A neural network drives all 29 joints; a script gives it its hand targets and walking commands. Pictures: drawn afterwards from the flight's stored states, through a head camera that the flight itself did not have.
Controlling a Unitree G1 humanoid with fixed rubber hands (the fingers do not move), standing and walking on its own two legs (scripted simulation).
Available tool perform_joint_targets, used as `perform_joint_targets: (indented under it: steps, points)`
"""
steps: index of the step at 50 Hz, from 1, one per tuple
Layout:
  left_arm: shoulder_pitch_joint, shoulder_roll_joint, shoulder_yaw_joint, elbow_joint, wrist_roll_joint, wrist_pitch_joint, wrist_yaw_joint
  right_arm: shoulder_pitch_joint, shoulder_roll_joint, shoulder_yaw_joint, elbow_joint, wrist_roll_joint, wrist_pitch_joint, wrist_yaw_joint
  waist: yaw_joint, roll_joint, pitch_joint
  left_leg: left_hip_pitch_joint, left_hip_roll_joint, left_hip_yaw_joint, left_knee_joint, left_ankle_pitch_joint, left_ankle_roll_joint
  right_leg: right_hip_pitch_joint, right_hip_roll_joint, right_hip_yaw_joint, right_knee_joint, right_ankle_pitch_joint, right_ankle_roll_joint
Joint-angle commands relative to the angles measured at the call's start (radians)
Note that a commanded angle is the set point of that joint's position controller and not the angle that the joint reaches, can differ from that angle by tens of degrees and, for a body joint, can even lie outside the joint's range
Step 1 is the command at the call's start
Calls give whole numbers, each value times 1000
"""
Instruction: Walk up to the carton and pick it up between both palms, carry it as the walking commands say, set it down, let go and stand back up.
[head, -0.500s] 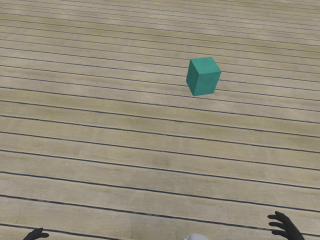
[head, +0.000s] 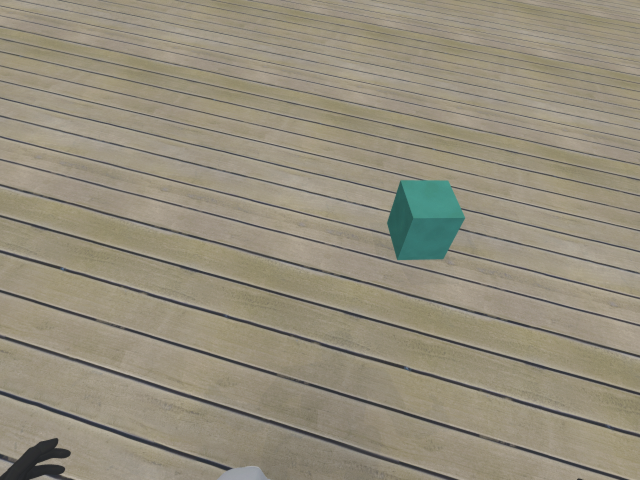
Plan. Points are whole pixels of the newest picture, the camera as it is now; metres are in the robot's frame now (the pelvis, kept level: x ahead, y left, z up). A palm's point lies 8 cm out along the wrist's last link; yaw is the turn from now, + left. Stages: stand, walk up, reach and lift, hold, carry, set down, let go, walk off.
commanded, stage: walk up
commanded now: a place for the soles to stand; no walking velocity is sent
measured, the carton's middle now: (422, 220) +1.19 -0.38 -0.64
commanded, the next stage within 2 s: none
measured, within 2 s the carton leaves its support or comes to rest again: neither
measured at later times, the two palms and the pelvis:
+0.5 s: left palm (178, 332) +0.31 +0.23 -0.07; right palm (639, 378) +0.32 -0.47 -0.07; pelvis +0.23 -0.12 +0.00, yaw +5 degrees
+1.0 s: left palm (282, 234) +0.54 +0.11 -0.08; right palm out of the picture +0.51 -0.61 -0.07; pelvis +0.43 -0.24 -0.02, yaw +7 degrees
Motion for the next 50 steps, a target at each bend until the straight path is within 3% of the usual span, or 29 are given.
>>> perform_joint_targets:
  steps: [1, 2, 3, 4, 8, 11, 14, 16, 17, 18, 19, 20, 22, 24, 28, 29, 30, 31, 32, 33, 36, 38, 43, 44, 45, 46, 47, 48, 50]
  points:
    - [-160, 56, -3, -129, -2, -10, -2, 326, -295, -108, 7, -15, -22, -37, -235, 261, -83, 601, 163, -384, -222, -303, 86, -550, -18, 39, 356, -83, -34]
    - [-150, 90, 2, -141, -5, -8, 5, 283, -381, -113, -52, -9, -30, -57, -212, 234, -82, 555, 404, -910, -451, -533, 192, -705, 41, 181, 569, -124, 13]
    - [-122, 178, 17, -131, 6, 2, 14, 196, -383, -112, -67, 18, -27, -64, -154, 80, -47, 468, 458, -866, -449, -550, 246, -693, -41, 284, 614, -37, 26]
    - [-109, 197, 25, -101, 2, -1, 14, 124, -320, -93, -68, 22, -27, -61, -115, 37, -1, 406, 403, -718, -391, -365, 244, -664, -84, 288, 587, 14, 40]
    - [-37, 141, 24, -40, 6, -7, -8, 66, -259, -71, -59, 10, -37, -55, -82, 140, 11, 202, 246, -314, -271, 182, 205, -433, -98, 217, 346, 4, 56]
    - [-114, 108, 24, -62, 0, -4, -28, 75, -289, -79, -54, 3, -40, -49, -100, 183, 11, 132, 210, -224, -244, 180, 188, -313, -72, 153, 163, 93, 45]
    - [-114, 123, 42, -58, 0, -8, -38, 25, -302, -79, -61, 6, -29, -47, -68, 188, -10, 12, 198, -192, -199, 33, 145, -106, -26, 95, 58, 150, 29]
    - [9, 160, 63, -20, 5, -16, -27, 10, -256, -59, -55, 0, -16, -48, 13, 41, -52, -114, 124, -123, 60, -37, 103, 126, 40, 71, -27, 79, 21]
    - [131, 252, 92, -9, 15, -23, -11, 31, -190, -37, -66, 8, -16, -49, 75, -231, -110, -290, 10, -9, 439, -50, 31, 284, -152, 409, -230, -219, -52]
    - [143, 322, 105, -36, 2, -24, 4, 36, -150, -18, -84, 14, -14, -61, 85, -354, -139, -436, -40, -44, 603, -285, 15, 289, -350, 747, -387, -389, -189]
    - [93, 282, 96, -43, -16, -16, 9, -7, -220, -25, -69, 5, -9, -67, 58, -162, -98, -407, 24, -140, 647, -197, 11, 215, -337, 716, -360, -422, -229]
    - [40, 242, 80, -46, -22, -10, 15, 13, -242, -31, -43, 15, -12, -61, 20, -105, -56, -366, 54, -123, 603, -136, -2, 155, -297, 620, -336, -353, -232]
    - [-31, 202, 64, -54, -13, -5, 22, 56, -232, -33, -6, 16, -10, -50, -19, -146, 16, -254, 84, -82, 364, -154, -23, 32, -224, 422, -317, -175, -206]
    - [-29, 196, 56, -72, 1, -2, 16, 87, -204, -33, 7, 5, -7, -39, -17, -185, 17, -125, 44, -22, 251, -196, -16, -50, -199, 330, -296, -33, -218]
    - [-115, 147, 33, -124, -2, 16, 1, 188, -177, -43, 8, 1, -22, -41, -97, -99, -13, 260, -12, 16, -31, 58, 6, -277, -145, 223, -177, -214, -146]
    - [-118, 105, 17, -135, 3, 20, 1, 268, -217, -62, 17, -6, -28, -50, -151, -1, -53, 470, 10, -77, -71, -6, 24, -427, -91, 170, 14, -208, -98]
    - [-136, 36, -5, -168, -1, 15, 3, 371, -316, -97, 16, -19, -36, -68, -215, 246, -71, 571, 228, -457, -250, -294, 78, -591, 9, 102, 375, -94, -35]
    - [-119, 95, 7, -167, 0, 23, 14, 303, -389, -102, -42, -6, -40, -88, -192, 193, -46, 508, 446, -880, -418, -428, 174, -713, 36, 241, 547, -116, 9]
    - [-88, 164, 22, -153, 5, 31, 22, 230, -371, -97, -47, 19, -37, -92, -141, 36, -5, 423, 472, -803, -386, -339, 220, -678, -24, 323, 581, -36, 19]
    - [-68, 169, 29, -126, 3, 28, 22, 164, -314, -81, -46, 20, -37, -87, -101, 18, 23, 385, 416, -665, -321, -140, 232, -649, -59, 317, 570, -6, 30]
    - [-4, 136, 30, -76, 6, 19, 10, 108, -264, -64, -45, 6, -40, -80, -78, 131, 20, 243, 285, -342, -216, 270, 205, -496, -89, 246, 431, -2, 47]
    - [-52, 105, 27, -87, 3, 22, -6, 123, -280, -67, -40, 4, -42, -74, -94, 169, 16, 190, 258, -252, -183, 378, 205, -419, -75, 191, 321, 9, 43]
    - [-84, 113, 47, -91, 0, 21, -28, 56, -314, -77, -50, 5, -28, -69, -63, 220, -17, 22, 226, -172, -145, 150, 143, -110, -14, 90, 97, 115, 16]
    - [-42, 129, 56, -76, 4, 18, -26, 36, -301, -72, -50, 5, -21, -69, -28, 184, -29, -43, 203, -148, -78, 60, 128, -7, 17, 68, 58, 104, 14]
    - [42, 158, 73, -45, 6, 12, -18, 48, -262, -58, -44, -4, -13, -70, 16, 58, -58, -107, 147, -100, 117, 10, 102, 118, 58, 73, 4, 35, 16]
    - [147, 255, 104, -37, 17, 4, -4, 66, -191, -37, -62, 4, -11, -72, 71, -232, -93, -308, 26, 24, 495, -71, 25, 248, -153, 447, -224, -248, -58]
    - [138, 313, 111, -61, -3, -2, 10, 48, -151, -18, -85, 7, -6, -85, 79, -321, -101, -435, -20, -57, 636, -293, 14, 221, -331, 761, -386, -413, -187]
    - [90, 270, 97, -64, -20, 5, 15, 15, -218, -23, -68, 1, -3, -88, 52, -146, -62, -399, 36, -146, 664, -206, 12, 157, -312, 718, -354, -435, -233]
    - [-11, 205, 74, -71, -18, 10, 26, 81, -241, -30, -18, 14, -7, -74, -18, -98, -2, -297, 91, -100, 501, -145, -7, 48, -241, 537, -307, -303, -227]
